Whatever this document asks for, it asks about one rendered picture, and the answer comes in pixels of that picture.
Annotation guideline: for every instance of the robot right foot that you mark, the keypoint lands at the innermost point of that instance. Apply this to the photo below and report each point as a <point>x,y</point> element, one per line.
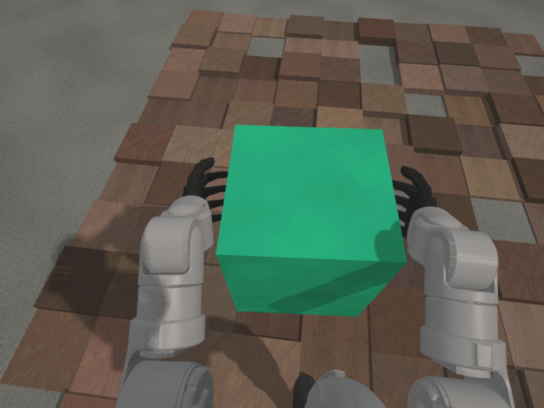
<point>302,387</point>

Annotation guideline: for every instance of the robot right shin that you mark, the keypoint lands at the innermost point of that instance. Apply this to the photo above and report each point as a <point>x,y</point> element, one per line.
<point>332,373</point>

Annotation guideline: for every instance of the right robot forearm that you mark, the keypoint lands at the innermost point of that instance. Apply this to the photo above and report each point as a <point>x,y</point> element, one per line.
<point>460,278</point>

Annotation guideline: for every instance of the robot left hand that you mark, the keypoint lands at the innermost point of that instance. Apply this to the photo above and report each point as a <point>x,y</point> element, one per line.
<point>197,180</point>

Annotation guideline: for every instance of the left robot upper arm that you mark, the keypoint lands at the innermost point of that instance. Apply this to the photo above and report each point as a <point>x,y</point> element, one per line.
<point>167,384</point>

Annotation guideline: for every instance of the right robot upper arm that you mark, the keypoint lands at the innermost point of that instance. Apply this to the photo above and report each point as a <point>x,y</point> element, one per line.
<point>444,392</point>

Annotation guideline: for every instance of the left robot forearm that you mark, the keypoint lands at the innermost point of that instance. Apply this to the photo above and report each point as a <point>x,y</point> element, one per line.
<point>171,268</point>

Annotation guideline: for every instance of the carton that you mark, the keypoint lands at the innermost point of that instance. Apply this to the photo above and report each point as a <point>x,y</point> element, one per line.
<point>310,224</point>

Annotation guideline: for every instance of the robot right hand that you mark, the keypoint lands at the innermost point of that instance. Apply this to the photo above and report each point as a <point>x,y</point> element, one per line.
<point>420,196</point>

